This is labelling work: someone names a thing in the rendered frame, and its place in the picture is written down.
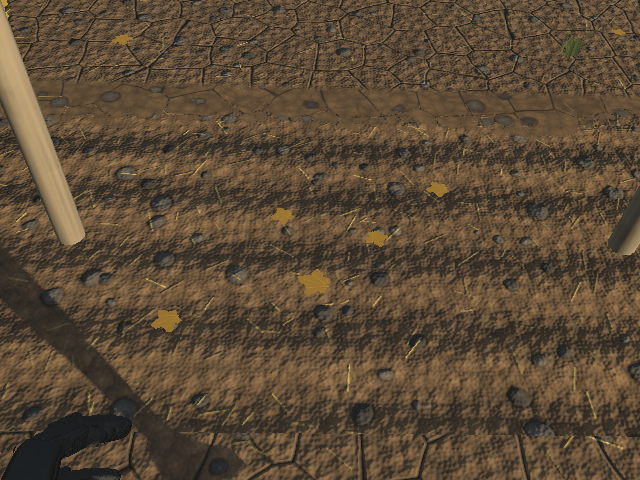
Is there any robot left hand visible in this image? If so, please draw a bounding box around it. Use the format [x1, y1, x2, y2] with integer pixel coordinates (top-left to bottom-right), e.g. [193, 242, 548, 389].
[1, 412, 132, 480]

